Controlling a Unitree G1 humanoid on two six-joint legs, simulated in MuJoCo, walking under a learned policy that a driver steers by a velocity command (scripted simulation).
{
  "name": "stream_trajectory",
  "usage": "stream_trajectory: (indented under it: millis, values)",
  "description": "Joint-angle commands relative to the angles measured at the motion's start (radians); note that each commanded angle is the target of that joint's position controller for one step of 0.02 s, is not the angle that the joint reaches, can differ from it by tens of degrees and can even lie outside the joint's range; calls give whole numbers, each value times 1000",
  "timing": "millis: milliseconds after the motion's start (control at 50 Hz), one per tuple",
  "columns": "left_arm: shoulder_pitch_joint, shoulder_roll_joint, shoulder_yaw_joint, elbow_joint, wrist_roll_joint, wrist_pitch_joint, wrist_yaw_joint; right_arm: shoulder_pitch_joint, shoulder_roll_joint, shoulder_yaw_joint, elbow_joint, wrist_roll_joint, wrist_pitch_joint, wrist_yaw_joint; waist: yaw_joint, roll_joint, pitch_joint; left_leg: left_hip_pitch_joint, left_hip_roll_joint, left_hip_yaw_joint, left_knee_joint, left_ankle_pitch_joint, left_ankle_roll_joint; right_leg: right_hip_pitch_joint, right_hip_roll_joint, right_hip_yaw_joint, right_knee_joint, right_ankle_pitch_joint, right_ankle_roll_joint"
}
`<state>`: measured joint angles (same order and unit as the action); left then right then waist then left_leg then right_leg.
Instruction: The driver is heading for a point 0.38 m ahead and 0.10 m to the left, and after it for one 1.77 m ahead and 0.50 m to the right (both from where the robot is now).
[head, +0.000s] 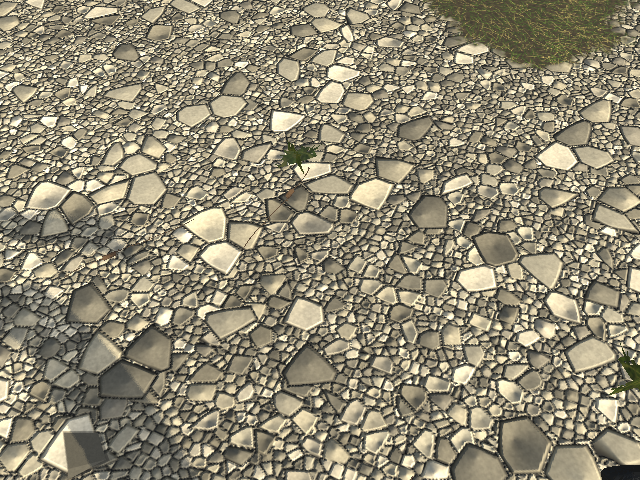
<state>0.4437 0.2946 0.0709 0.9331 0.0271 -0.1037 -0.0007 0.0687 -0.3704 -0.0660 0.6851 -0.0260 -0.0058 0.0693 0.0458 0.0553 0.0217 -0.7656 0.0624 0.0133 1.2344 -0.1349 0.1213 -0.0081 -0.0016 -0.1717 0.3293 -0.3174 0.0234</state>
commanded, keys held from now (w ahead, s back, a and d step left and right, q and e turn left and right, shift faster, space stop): w+q+shift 0.18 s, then e+shift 0.82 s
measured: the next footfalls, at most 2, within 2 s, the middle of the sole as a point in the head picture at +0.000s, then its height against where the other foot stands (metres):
left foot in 0.20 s outside the picture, level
right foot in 0.60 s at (350, 386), level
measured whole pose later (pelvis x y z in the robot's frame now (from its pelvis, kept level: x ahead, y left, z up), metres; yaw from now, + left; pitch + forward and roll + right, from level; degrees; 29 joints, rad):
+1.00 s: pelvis +0.60 +0.09 +0.00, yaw -14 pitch +3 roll +1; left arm 0.17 0.34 0.10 0.56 -0.02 0.06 0.04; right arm 0.07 -0.26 -0.04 0.70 0.01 -0.02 -0.03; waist 0.03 -0.02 0.05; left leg -0.45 -0.07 -0.21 0.60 -0.24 -0.06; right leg -0.40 0.22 0.32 0.51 -0.12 -0.04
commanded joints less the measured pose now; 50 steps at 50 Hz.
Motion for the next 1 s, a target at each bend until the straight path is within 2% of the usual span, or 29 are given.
stream_trajectory:
  millis: [20,60,100,160,180,200,220,240,260,280,300,320,340,400,460,520,560,580,600,620,640,660,680,700,740,800,840,940,1000]
  values:
    - [-91,46,-9,-70,1,-40,-2,-96,47,42,-110,-2,-1,23,-60,-104,94,2,29,41,-178,119,1,-90,-203,9,-212,529,-45]
    - [-76,86,-5,-64,7,-39,9,-155,46,51,-124,-4,-1,35,-58,-73,116,85,-1,112,-359,152,29,-54,-196,-70,-232,679,-32]
    - [-10,131,0,-63,6,-26,25,-147,27,49,-110,-2,-4,31,-67,-104,70,210,-90,203,-439,120,58,33,-200,-110,-116,1165,-11]
    - [-74,213,21,-99,14,23,49,224,-63,10,-2,1,-4,4,-267,-181,-121,589,-168,161,-482,-13,121,38,-269,-77,374,1483,-24]
    - [-113,214,23,-121,18,37,40,434,-106,-21,72,5,-11,-16,-343,-143,-200,855,-168,80,-581,-25,156,-109,-255,-57,696,1271,-40]
    - [-121,144,15,-124,13,32,21,366,-132,-47,85,25,-2,-44,-267,70,-144,1021,-68,-108,-671,1,165,-403,-47,-44,1065,180,-21]
    - [30,63,-14,-228,-10,16,19,264,-245,-52,25,-25,2,-47,-86,183,-280,1243,231,-590,-675,483,328,-712,6,85,1380,-201,11]
    - [-53,108,-17,-235,-23,1,24,324,-185,-52,2,-21,5,-67,-177,-10,-377,1246,288,-697,-835,422,376,-798,-9,206,1398,-106,9]
    - [-54,106,-23,-215,-34,1,28,282,-129,-39,32,-11,-10,-82,-118,-112,-202,1049,286,-577,-877,486,332,-791,-65,195,1308,-48,4]
    - [-76,89,-28,-208,-22,9,25,229,-70,-18,48,-4,-27,-86,-57,-161,-84,850,240,-462,-892,545,277,-720,-100,198,1193,-47,-1]
    - [-64,74,-31,-180,-12,29,21,190,-36,-1,48,-5,-48,-85,-21,-194,-29,701,215,-353,-903,659,231,-622,-108,213,1118,-54,-8]
    - [-66,141,9,-161,-93,14,31,112,12,5,9,32,-84,-61,-27,-219,-52,644,202,-334,-923,588,194,-583,-138,279,1099,-67,-2]
    - [-51,122,8,-156,-101,18,31,88,0,6,30,39,-101,-51,10,-173,-49,598,176,-273,-937,583,148,-556,-153,292,1008,-29,-3]
    - [-169,31,-9,-192,-68,11,20,78,9,7,76,20,-115,-74,-3,-63,23,465,42,-20,-989,733,33,-509,-90,208,714,131,0]
    - [-277,-6,-22,-221,-47,-8,-15,120,0,8,85,20,-95,-121,-70,-40,-9,536,-42,121,-931,666,-52,-468,-6,77,369,511,13]
    - [-258,25,-8,-246,-53,-5,-59,159,-33,1,82,19,-62,-156,-70,32,-81,663,-2,144,-790,776,-102,-405,70,19,252,573,9]
    - [-101,99,25,-230,-40,10,-69,89,-46,-9,40,18,-39,-170,22,97,-143,632,41,135,-597,927,-127,-248,111,19,278,424,-43]
    - [73,160,52,-194,-37,19,-59,12,-44,-10,8,16,-34,-169,129,74,-186,550,36,126,-378,857,-147,-87,92,82,230,438,-94]
    - [173,186,57,-162,-42,23,-39,-37,2,2,-7,10,-32,-149,191,-134,-154,419,-93,133,14,140,-174,16,7,192,110,665,-148]
    - [57,209,38,-209,10,13,-26,122,139,31,-28,-20,-34,-109,2,-391,-170,79,-241,9,388,-606,-221,182,-178,580,269,1199,-308]
    - [-66,256,46,-300,45,11,-19,284,67,35,-37,15,-48,-79,-33,-294,-451,30,-228,-217,514,-513,-214,292,-356,953,98,903,-472]
    - [-195,221,51,-374,21,29,-13,206,-40,17,-48,36,-48,-69,-35,-120,-375,21,-175,-229,430,-393,-164,150,-324,935,18,479,-450]
    - [-255,162,34,-389,-23,47,-5,113,-56,5,-63,23,-37,-75,-58,45,-199,13,-140,-196,319,-326,-153,-48,-248,842,-35,231,-388]
    - [-266,143,23,-395,-43,57,0,87,-37,8,-72,7,-23,-84,-76,94,-151,50,-118,-186,230,-297,-152,-173,-210,808,-67,114,-354]
    - [-285,144,28,-404,-41,73,7,82,-8,9,-81,4,-3,-91,-96,8,-72,151,-99,-177,-6,-275,-163,-341,-94,684,-77,125,-296]
    - [-231,165,44,-391,-39,98,31,48,50,21,-75,9,-11,-108,-64,-69,-144,226,-134,-144,-260,-228,-207,-318,-42,602,-1,435,-266]
    - [-232,179,54,-397,-49,122,46,35,43,18,-70,24,-9,-114,-53,-125,-204,247,-142,-164,-347,-154,-220,-264,-39,617,21,370,-234]
    - [-252,164,63,-425,-49,157,52,-37,23,1,-71,36,-22,-106,-9,-233,-160,301,-160,-186,-557,-116,-198,-237,-16,707,27,119,-175]
    - [-286,156,65,-445,-54,160,45,23,-9,-21,-44,39,-45,-91,-40,-263,-152,441,-139,-185,-790,-49,-160,-236,5,761,88,125,-146]
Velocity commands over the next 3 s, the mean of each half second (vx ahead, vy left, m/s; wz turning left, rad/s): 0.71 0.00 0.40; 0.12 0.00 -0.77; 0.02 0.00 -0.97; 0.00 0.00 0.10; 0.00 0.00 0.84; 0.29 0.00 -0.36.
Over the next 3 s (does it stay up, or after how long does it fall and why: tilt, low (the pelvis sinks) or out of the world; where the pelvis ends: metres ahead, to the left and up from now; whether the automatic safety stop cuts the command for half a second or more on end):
stays up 0.75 0.04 0.00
